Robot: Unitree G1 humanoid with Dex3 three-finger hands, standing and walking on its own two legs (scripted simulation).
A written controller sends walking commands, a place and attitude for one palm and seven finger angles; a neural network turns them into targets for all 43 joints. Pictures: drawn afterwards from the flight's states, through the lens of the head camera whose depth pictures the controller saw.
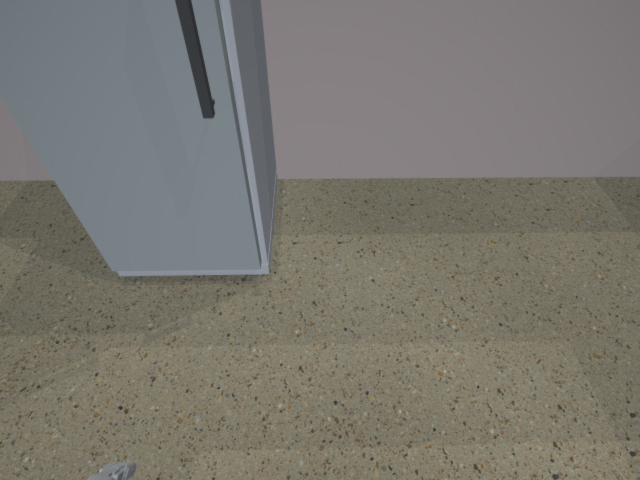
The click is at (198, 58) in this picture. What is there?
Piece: fridge door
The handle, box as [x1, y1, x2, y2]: [175, 0, 214, 117]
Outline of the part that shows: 175,0 203,117 213,117 214,101 211,98 191,2 190,0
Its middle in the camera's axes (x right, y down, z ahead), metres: -0.26 -0.47 +0.75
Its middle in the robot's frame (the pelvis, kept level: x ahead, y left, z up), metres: +0.89 +0.32 +0.23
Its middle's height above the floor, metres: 1.00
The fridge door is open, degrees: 0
